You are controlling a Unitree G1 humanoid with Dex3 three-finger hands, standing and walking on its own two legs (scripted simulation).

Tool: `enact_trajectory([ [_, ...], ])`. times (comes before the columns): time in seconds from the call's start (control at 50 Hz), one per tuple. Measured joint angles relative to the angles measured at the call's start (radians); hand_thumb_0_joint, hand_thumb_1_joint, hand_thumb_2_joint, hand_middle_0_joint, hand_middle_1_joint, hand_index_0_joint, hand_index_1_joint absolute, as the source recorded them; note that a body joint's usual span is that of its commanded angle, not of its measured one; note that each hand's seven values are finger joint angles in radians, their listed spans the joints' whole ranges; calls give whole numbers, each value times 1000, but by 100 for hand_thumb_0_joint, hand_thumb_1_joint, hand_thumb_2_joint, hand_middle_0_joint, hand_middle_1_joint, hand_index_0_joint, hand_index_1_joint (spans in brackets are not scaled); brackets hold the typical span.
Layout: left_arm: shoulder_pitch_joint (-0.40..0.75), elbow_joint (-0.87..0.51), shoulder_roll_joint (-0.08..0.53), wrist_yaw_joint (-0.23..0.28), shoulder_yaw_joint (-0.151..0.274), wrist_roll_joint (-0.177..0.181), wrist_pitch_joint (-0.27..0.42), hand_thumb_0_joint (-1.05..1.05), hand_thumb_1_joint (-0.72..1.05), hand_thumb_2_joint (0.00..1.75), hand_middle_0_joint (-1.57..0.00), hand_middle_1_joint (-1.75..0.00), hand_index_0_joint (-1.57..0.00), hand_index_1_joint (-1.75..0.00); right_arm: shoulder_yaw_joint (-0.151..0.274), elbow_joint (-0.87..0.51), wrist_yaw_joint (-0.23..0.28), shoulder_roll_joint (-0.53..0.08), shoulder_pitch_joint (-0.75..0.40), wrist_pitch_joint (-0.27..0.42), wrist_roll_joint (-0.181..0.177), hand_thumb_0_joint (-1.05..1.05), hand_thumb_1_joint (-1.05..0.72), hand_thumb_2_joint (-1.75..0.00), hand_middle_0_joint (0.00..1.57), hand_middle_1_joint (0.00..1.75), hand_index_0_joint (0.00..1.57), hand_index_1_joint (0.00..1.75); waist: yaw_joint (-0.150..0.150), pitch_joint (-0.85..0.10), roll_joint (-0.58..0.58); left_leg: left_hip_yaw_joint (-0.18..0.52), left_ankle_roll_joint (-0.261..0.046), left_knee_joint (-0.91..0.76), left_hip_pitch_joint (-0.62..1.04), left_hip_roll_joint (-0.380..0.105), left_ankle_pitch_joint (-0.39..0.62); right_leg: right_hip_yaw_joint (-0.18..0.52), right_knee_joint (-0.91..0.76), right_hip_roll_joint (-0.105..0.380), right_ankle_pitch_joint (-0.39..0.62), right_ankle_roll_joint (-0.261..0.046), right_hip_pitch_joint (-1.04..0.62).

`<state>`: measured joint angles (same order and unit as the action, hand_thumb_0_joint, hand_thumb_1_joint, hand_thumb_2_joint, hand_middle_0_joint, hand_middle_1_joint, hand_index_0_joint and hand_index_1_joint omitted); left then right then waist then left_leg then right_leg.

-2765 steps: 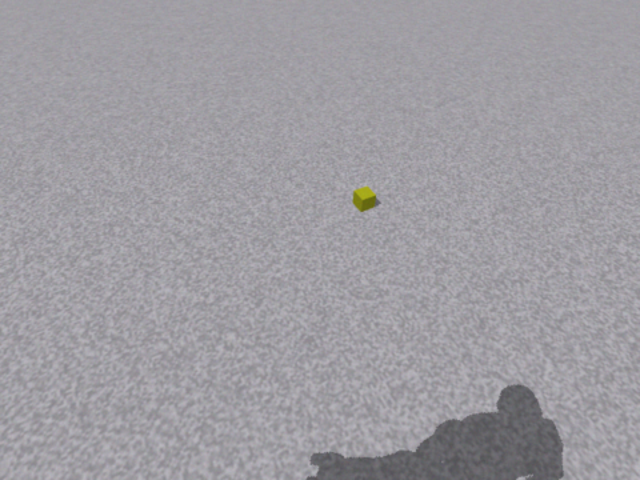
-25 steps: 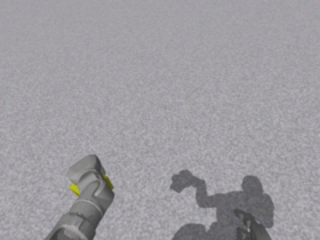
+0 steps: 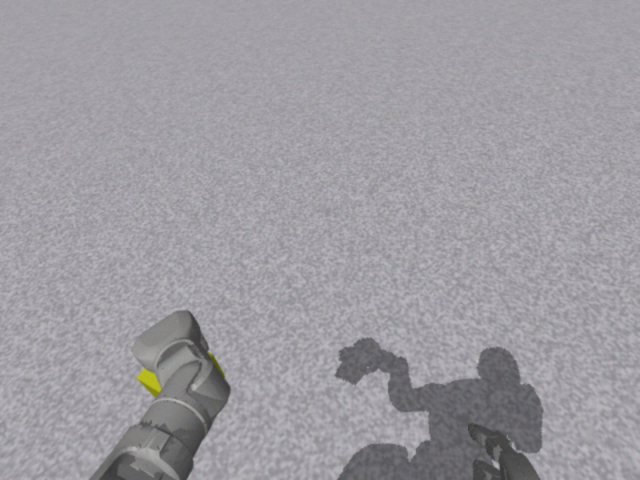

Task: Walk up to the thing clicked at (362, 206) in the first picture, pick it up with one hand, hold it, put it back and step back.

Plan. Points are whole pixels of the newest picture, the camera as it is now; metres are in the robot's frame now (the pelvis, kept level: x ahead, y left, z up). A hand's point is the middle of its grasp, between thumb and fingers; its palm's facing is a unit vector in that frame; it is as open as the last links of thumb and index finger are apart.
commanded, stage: crouch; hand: left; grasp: from above
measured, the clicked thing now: (183, 377) +0.30 +0.22 -0.07
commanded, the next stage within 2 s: lower in 1.84 s
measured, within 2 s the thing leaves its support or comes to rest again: neither
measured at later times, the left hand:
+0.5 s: hand (217, 398) +0.31 +0.20 -0.18, palm faces -0.37 -0.22 -0.90, open 8.0 cm
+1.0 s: hand (270, 400) +0.40 +0.15 -0.41, palm faces -0.30 -0.27 -0.91, open 8.0 cm
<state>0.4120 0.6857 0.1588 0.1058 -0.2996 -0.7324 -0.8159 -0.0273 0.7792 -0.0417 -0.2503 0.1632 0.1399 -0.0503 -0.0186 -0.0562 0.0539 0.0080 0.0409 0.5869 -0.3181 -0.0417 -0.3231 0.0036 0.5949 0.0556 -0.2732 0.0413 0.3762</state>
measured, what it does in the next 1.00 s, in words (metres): lowers itself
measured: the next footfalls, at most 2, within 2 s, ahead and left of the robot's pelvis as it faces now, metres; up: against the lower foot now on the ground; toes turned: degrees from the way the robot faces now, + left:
none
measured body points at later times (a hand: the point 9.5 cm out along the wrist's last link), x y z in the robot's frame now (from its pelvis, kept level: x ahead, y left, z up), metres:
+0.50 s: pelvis -0.03 +0.00 -0.07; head +0.07 +0.02 +0.37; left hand +0.33 +0.21 -0.13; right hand +0.07 -0.26 -0.19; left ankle -0.01 +0.15 -0.73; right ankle +0.02 -0.15 -0.73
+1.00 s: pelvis -0.08 +0.00 -0.28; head +0.13 +0.00 +0.12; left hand +0.41 +0.16 -0.35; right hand -0.05 -0.26 -0.42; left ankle -0.02 +0.15 -0.73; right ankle +0.02 -0.15 -0.73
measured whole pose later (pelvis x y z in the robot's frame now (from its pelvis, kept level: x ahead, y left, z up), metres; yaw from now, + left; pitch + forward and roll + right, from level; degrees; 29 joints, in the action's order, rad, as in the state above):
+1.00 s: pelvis -0.08 +0.00 -0.28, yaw -1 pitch +37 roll -1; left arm 1.10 1.52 0.30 0.59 0.11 -0.78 -0.45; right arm 0.02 0.90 -0.17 -0.23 0.14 0.19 0.12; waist 0.25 -0.19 0.07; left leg 0.09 0.06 1.91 -1.87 -0.03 -0.69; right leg 0.04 1.85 0.02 -0.57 0.05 1.93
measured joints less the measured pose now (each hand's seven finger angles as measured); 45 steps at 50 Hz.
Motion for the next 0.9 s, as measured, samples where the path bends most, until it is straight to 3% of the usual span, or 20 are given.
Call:
enact_trajectory([
  [0.16,6,64,-8,28,-1,-17,33,0,6,50,-58,-64,-87,-71,2,-3,-1,2,-4,13,3,2,-88,-90,20,30,20,30,12,9,-10,1,-2,13,-18,3,-1,0,8,2,1,2,16],
  [0.28,33,200,-26,116,25,-34,119,0,5,45,-63,-59,-95,-61,12,-1,-6,10,2,38,17,1,-87,-90,20,30,20,30,28,26,-36,3,-1,64,-87,1,-15,2,51,0,-8,1,82],
  [0.4,128,394,-41,260,101,-47,186,1,5,44,-63,-58,-100,-55,40,31,-20,11,23,47,47,1,-87,-90,20,30,20,30,57,-4,-67,12,2,231,-296,-4,-70,4,200,-6,-51,0,283],
  [0.5,260,545,-23,384,179,-53,242,2,4,44,-64,-56,-102,-52,73,54,-38,2,35,43,80,1,-87,-90,20,30,20,30,95,-66,-77,20,7,493,-593,-10,-161,14,445,-14,-128,7,578],
  [0.58,355,624,0,444,226,-47,276,4,3,47,-65,-57,-104,-51,88,67,-60,-6,32,30,97,1,-88,-90,20,30,20,30,132,-105,-60,33,7,704,-833,-11,-228,18,643,-20,-184,10,815],
  [0.8,559,764,45,514,358,14,310,6,2,50,-64,-59,-103,-57,70,132,-101,27,-16,31,140,1,-89,-90,20,30,20,30,209,-140,-5,49,10,1074,-1306,2,-307,38,1008,-24,-251,13,1295],
  [0.9,631,809,89,505,398,-3,338,5,1,54,-63,-61,-100,-65,52,137,-111,34,-26,41,156,1,-90,-90,20,30,20,30,244,-144,7,62,17,1203,-1441,4,-337,40,1136,-30,-276,12,1434],
])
